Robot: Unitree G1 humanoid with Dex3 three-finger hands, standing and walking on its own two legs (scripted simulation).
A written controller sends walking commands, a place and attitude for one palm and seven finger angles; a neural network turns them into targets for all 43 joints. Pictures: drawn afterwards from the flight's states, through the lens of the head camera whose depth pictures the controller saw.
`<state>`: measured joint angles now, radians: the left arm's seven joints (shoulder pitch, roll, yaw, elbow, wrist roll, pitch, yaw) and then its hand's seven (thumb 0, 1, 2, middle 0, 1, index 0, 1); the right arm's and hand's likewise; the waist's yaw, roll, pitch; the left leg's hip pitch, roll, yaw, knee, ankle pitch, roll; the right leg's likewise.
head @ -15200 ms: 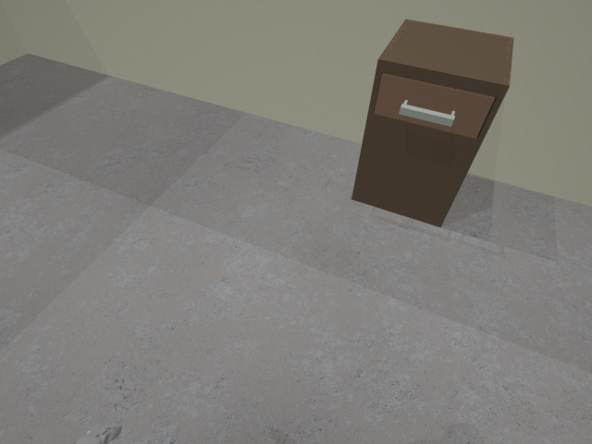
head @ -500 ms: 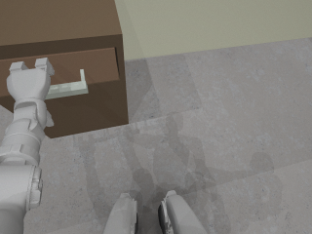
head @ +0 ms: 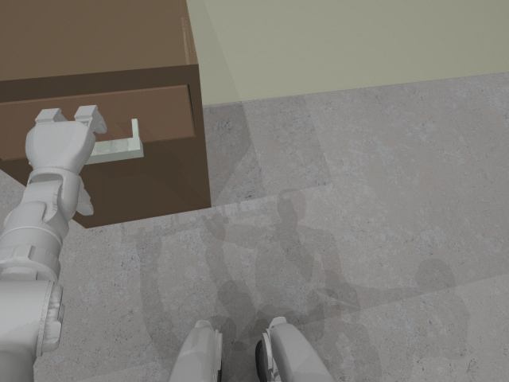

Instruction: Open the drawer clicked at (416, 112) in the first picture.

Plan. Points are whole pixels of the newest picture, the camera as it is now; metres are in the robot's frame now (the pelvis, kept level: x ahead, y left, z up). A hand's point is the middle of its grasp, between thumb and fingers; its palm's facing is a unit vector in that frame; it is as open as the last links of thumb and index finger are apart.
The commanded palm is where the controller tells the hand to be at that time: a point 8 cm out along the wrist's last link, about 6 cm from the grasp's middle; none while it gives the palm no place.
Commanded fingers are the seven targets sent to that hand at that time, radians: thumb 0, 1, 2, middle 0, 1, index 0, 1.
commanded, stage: move the hooked fingers above the handle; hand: left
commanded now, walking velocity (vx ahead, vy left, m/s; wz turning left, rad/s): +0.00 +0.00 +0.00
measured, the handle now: (89, 142) +0.54 +0.29 -0.10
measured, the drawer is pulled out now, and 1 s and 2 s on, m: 0.00 0.00 0.00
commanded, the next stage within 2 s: none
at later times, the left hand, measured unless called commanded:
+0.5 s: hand (79, 146) +0.49 +0.27 -0.03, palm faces +0.01 -0.09 -1.00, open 13.8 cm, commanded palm +0.47 +0.28 +0.02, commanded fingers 0.00 -0.50 0.30 -0.30 -1.20 -0.30 -1.20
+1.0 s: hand (55, 144) +0.49 +0.31 -0.03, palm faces +0.02 +0.02 -1.00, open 13.9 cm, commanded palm +0.47 +0.28 +0.02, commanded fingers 0.00 -0.50 0.30 -0.30 -1.20 -0.30 -1.20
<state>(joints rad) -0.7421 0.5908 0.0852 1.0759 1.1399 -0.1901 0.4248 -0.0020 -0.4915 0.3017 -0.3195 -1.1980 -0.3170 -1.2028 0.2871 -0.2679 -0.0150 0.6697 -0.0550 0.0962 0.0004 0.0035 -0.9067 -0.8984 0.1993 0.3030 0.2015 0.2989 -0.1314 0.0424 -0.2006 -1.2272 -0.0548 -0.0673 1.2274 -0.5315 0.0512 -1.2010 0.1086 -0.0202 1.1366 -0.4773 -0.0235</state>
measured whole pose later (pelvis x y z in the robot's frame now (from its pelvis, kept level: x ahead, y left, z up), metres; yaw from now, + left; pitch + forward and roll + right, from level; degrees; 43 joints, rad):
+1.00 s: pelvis -0.01 +0.01 +0.00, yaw -1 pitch +30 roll -6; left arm -0.84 0.63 0.11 1.19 1.16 -0.03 0.54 0.00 -0.49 0.30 -0.32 -1.20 -0.31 -1.20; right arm 0.26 -0.27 0.01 0.64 -0.05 0.12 0.02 0.00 -0.91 -0.90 0.20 0.30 0.20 0.30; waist -0.17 0.05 -0.19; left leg -1.24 -0.05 -0.06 1.26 -0.54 0.07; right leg -1.21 0.11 -0.01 1.15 -0.47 0.00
